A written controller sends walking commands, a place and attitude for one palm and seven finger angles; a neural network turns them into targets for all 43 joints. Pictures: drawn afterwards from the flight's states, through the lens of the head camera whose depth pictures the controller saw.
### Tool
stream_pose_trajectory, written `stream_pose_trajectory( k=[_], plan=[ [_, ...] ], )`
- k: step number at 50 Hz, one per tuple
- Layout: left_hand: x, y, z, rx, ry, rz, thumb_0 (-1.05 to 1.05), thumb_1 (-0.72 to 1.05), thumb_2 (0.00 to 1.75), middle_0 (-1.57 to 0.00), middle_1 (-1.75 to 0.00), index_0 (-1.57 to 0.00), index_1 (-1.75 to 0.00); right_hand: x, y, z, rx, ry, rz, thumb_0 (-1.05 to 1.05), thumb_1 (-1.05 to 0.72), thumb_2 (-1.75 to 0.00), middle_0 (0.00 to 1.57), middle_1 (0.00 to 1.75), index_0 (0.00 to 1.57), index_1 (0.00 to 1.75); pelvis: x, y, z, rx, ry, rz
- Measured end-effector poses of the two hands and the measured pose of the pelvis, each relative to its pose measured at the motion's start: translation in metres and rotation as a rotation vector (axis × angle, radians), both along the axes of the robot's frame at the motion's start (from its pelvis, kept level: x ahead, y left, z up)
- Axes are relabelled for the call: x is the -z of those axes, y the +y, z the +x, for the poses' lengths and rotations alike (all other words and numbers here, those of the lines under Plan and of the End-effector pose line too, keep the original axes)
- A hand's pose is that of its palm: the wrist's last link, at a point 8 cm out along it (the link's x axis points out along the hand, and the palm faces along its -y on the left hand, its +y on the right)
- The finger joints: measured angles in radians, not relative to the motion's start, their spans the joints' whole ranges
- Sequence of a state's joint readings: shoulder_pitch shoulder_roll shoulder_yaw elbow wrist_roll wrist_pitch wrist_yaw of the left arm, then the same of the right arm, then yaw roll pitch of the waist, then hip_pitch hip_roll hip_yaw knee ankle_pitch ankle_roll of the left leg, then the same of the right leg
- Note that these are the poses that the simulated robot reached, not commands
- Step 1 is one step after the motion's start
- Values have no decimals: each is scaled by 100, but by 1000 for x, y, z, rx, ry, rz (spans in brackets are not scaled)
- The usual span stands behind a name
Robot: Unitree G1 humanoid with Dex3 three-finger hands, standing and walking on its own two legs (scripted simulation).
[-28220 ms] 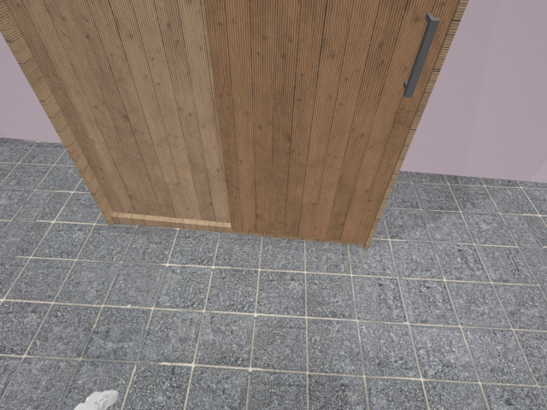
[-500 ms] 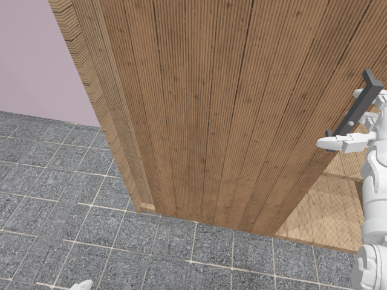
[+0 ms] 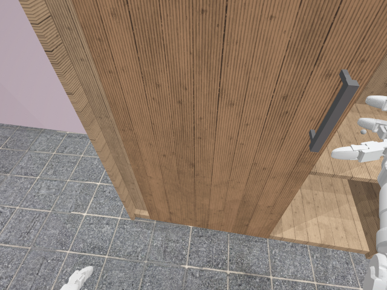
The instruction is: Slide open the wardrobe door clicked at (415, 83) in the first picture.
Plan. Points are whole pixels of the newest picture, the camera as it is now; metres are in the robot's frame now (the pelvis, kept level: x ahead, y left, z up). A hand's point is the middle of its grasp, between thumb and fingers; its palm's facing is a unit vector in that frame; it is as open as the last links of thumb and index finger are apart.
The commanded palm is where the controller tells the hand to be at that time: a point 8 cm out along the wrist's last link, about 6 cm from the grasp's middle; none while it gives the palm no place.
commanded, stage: slip the hand off the handle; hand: right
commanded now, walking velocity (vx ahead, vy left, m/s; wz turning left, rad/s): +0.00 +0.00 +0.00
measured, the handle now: (328, 114) +0.47 -0.26 +0.13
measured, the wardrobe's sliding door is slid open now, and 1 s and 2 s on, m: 0.48 0.48 0.48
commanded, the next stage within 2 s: relax the arm and regain balance in 1.50 s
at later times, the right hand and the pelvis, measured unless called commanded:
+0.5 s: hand (374, 145) +0.38 -0.32 +0.13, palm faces +0.35 +0.92 -0.17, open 14.6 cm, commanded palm +0.33 -0.35 +0.15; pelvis -0.02 -0.02 +0.00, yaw +1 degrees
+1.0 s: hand out of the picture +0.28 -0.31 +0.14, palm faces +0.36 +0.92 -0.15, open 14.6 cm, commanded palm +0.26 -0.34 +0.15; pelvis -0.05 -0.03 +0.00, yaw +1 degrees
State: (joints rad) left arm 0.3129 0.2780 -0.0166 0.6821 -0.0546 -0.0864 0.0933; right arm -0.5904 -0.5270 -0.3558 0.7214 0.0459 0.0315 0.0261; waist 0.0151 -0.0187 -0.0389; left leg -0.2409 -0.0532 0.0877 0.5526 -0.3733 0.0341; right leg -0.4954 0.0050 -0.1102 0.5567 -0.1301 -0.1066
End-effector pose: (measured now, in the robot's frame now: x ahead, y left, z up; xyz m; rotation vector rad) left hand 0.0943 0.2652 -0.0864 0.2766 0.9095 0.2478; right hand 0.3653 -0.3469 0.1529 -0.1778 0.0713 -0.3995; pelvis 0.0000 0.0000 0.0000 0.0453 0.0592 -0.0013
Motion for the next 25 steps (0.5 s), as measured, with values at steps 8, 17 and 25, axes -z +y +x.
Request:
stream_pose_trajectory(
  k=[8,17,25],
  plan=[
    [1,-4,-11,10,15,16,1,90,90,-20,-30,-21,-30,0,-13,-4,-2,-36,-12,-1,55,-20,25,115,26,115,2,-5,-9,7,5,8],
    [6,-13,-38,-9,55,5,1,90,90,-20,-30,-21,-30,-1,-25,-5,-13,-20,-24,-1,54,-20,25,115,26,115,4,-11,-16,3,16,16],
    [7,-22,-42,-21,27,-18,1,90,90,-20,-30,-21,-30,10,-16,-25,-44,-37,3,-1,54,-20,25,115,26,115,3,-18,-17,-13,-5,15]
  ],
)
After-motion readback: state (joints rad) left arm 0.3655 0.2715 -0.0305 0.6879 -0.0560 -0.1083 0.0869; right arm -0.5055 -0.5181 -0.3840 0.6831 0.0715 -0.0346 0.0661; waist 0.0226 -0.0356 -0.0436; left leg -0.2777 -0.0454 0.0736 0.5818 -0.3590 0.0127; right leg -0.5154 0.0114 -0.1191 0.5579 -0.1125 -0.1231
